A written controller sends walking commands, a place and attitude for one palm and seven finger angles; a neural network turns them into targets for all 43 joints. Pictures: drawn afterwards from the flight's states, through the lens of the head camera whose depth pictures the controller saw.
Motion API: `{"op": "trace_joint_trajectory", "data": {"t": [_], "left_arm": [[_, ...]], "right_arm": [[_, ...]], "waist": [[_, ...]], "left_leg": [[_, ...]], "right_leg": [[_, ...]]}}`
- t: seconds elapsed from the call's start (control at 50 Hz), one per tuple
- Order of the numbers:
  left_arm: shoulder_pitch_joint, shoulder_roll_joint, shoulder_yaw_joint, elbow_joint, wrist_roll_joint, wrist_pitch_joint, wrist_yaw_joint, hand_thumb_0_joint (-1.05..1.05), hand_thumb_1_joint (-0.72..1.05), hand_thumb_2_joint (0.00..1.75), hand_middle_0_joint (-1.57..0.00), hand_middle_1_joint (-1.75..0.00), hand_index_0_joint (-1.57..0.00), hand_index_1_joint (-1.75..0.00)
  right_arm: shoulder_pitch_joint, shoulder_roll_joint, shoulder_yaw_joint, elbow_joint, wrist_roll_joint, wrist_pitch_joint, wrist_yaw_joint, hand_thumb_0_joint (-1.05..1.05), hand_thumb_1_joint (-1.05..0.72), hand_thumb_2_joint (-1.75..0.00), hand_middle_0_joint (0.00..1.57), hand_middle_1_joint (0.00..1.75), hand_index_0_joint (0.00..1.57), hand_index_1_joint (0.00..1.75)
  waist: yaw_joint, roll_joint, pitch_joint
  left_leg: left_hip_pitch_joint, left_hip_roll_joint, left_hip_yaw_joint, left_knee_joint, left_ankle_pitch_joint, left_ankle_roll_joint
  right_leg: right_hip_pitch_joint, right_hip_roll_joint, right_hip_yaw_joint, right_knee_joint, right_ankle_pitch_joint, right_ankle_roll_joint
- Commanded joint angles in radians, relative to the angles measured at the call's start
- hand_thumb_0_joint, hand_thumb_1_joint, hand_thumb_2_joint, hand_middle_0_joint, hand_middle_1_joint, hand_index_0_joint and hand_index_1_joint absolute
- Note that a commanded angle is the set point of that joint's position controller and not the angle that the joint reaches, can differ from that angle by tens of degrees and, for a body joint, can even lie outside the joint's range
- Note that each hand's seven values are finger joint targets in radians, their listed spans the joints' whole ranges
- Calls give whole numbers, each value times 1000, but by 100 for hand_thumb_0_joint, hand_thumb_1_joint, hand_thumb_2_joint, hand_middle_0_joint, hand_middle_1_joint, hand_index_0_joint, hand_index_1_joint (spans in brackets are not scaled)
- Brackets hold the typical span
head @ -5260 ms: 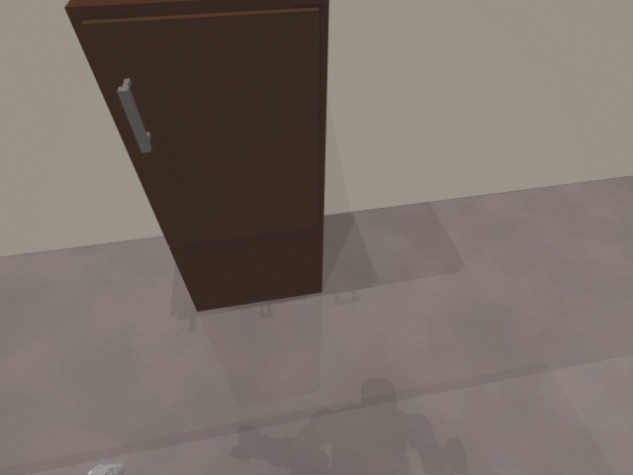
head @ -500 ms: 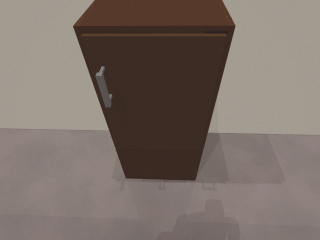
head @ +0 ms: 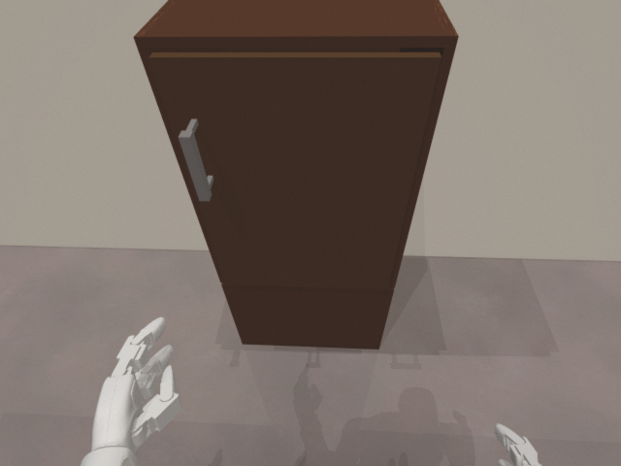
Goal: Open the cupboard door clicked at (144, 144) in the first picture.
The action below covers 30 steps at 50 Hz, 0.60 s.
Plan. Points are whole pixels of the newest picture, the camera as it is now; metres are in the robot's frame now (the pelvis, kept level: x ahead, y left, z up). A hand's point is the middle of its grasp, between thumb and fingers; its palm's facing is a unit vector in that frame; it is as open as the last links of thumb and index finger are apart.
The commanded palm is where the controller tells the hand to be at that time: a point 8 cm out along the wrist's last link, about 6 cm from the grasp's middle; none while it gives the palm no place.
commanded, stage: raise the hand with hooked fingers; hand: left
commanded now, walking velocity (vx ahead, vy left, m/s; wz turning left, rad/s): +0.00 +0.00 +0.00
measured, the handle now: (199, 161) +0.59 +0.22 +0.07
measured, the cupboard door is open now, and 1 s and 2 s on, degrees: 0 0 0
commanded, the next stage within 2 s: move the hooked fingers beside the handle in 1.88 s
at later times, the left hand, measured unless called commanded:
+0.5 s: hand (151, 406) +0.20 +0.21 +0.00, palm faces -0.05 -1.00 -0.05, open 10.4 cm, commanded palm +0.17 +0.27 +0.01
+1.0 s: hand (101, 354) +0.24 +0.27 +0.05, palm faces +0.03 -1.00 -0.06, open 13.2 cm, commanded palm +0.22 +0.32 +0.06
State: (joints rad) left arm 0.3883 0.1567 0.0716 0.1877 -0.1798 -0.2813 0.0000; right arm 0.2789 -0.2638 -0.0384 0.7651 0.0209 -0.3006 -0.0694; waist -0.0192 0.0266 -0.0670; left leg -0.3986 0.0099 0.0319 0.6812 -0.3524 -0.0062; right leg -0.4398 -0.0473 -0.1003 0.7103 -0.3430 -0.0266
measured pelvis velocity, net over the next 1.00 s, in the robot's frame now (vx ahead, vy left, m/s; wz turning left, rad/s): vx -0.01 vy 0.03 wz -0.01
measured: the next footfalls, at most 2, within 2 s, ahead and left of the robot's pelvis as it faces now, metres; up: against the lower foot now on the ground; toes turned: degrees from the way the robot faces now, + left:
none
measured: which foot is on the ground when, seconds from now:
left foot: down 0.00-1.00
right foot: down 0.00-1.00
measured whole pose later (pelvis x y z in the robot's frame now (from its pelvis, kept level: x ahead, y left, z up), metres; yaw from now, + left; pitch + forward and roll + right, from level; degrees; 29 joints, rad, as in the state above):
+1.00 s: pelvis -0.01 +0.03 -0.02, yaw +0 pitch +7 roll -2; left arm 0.17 0.33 0.32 0.16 -0.32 -0.27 -0.37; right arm 0.26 -0.27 0.03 0.56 0.04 -0.26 -0.08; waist 0.00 0.01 -0.07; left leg -0.57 0.02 0.01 0.90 -0.44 0.03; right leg -0.57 -0.04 -0.10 0.83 -0.38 0.00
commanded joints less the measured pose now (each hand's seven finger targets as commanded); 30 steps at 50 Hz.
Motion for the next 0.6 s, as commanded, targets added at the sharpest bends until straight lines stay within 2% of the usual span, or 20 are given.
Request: {"op": "trace_joint_trajectory", "data": {"t": [0.0,0.02,0.04,0.06,0.08,0.1,0.12,0.14,0.18,0.2,0.22,0.28,0.32,0.36,0.4,0.42,0.46,0.52,0.56,0.58], "left_arm": [[227,22,75,-20,-64,-318,-257,0,62,78,-22,-48,-22,-48],[228,94,146,21,-69,-367,-326,0,60,77,-22,-50,-22,-50],[221,137,194,-20,-81,-375,-357,0,57,76,-22,-51,-22,-51],[222,143,203,-61,-93,-348,-375,0,55,75,-22,-53,-22,-53],[194,144,201,-140,-110,-309,-380,0,53,74,-23,-54,-23,-54],[164,138,192,-204,-124,-270,-377,0,50,73,-23,-55,-23,-55],[115,160,200,-276,-137,-240,-364,0,48,72,-23,-57,-23,-57],[50,172,205,-362,-129,-228,-340,0,46,71,-23,-58,-23,-58],[34,155,193,-474,-106,-230,-288,0,41,69,-24,-62,-24,-62],[0,152,175,-523,-94,-243,-272,0,39,68,-24,-63,-24,-63],[-83,159,147,-579,-93,-259,-272,0,36,67,-24,-64,-24,-64],[-129,135,87,-533,-79,-267,-298,0,29,64,-24,-69,-24,-69],[-133,176,116,-462,-95,-232,-333,0,25,62,-25,-72,-25,-72],[-91,211,163,-415,-104,-175,-358,0,20,60,-25,-75,-25,-75],[-66,216,190,-394,-123,-109,-363,0,15,58,-25,-78,-25,-78],[-52,240,228,-351,-135,-76,-363,0,13,57,-25,-80,-25,-80],[-48,250,264,-378,-152,-52,-346,0,8,55,-26,-82,-26,-82],[-83,255,280,-361,-163,-61,-313,0,1,52,-26,-87,-26,-87],[-105,263,283,-362,-152,-87,-304,0,-3,50,-27,-90,-27,-90],[-110,251,269,-344,-149,-95,-305,0,-6,49,-27,-92,-27,-92]], "right_arm": [[-142,-99,-64,-273,-16,-69,59,0,-90,-90,20,30,20,30],[-136,-110,-74,-293,-15,-54,76,0,-90,-90,20,30,20,30],[-153,-112,-78,-331,-9,-40,77,0,-90,-90,20,30,20,30],[-172,-112,-78,-371,-4,-20,73,0,-90,-90,20,30,20,30],[-186,-110,-75,-410,2,-3,68,0,-90,-90,20,30,20,30],[-197,-99,-69,-438,11,13,61,0,-90,-90,20,30,20,30],[-195,-106,-64,-457,8,31,55,0,-90,-90,20,30,20,30],[-168,-100,-63,-465,8,40,50,0,-90,-90,20,30,20,30],[-112,-81,-61,-452,3,55,41,0,-90,-90,20,30,20,30],[-96,-78,-55,-447,-1,59,36,0,-90,-90,20,30,20,30],[-80,-87,-41,-438,-11,60,32,0,-90,-90,20,30,20,30],[-72,-93,-24,-400,-6,42,18,0,-90,-90,20,30,20,30],[-81,-105,-14,-384,-1,31,8,0,-90,-90,20,30,20,30],[-88,-107,-12,-386,12,26,2,0,-90,-90,20,30,20,30],[-102,-104,-7,-395,20,25,-3,0,-90,-90,20,30,20,30],[-118,-102,-3,-393,20,28,-5,0,-90,-90,20,30,20,30],[-120,-92,0,-400,20,27,-6,0,-90,-90,20,30,20,30],[-127,-91,9,-391,15,20,-7,0,-90,-90,20,30,20,30],[-99,-98,8,-383,14,10,-4,0,-90,-90,20,30,20,30],[-94,-101,8,-379,16,5,-3,0,-90,-90,20,30,20,30]], "waist": [[83,-206,-46],[90,-140,-68],[106,-139,-141],[114,-139,-184],[115,-94,-227],[109,-63,-223],[94,-41,-203],[76,3,-238],[45,39,-263],[26,44,-267],[-6,17,-258],[-43,49,-208],[-38,47,-195],[-15,25,-237],[6,13,-257],[26,18,-251],[39,-10,-273],[44,-21,-201],[36,-16,-207],[30,-5,-185]], "left_leg": [[-291,-52,-8,160,80,-4],[-327,-54,-11,216,97,-9],[-364,-57,5,247,109,-1],[-378,-62,20,261,109,6],[-374,-68,29,268,111,11],[-369,-68,31,265,68,12],[-370,-63,18,276,67,17],[-350,-53,11,281,88,22],[-293,-28,-10,289,163,28],[-277,-21,-18,297,182,30],[-279,-12,-38,313,192,36],[-282,-1,-55,315,118,34],[-302,-2,-66,310,83,33],[-303,-6,-65,273,53,31],[-293,-11,-65,234,50,31],[-291,-13,-68,220,64,28],[-286,-14,-63,192,65,26],[-285,-10,-72,156,53,23],[-265,-9,-68,138,47,22],[-262,-9,-64,131,29,21]], "right_leg": [[-111,15,74,78,29,-2],[-105,4,110,128,87,-13],[-80,-5,133,156,124,-9],[-58,-9,158,160,136,-2],[-38,-11,174,158,142,4],[-60,-9,188,131,63,9],[-90,0,196,133,34,7],[-99,7,179,149,53,7],[-113,28,131,186,182,6],[-130,34,117,196,216,7],[-164,48,101,219,228,6],[-251,55,76,204,112,4],[-247,61,76,191,58,0],[-194,53,78,156,6,5],[-149,49,72,129,-11,11],[-125,53,65,130,-3,5],[-83,43,67,105,-15,13],[-93,49,54,90,-48,6],[-98,47,47,85,-55,8],[-112,47,47,76,-74,8]]}}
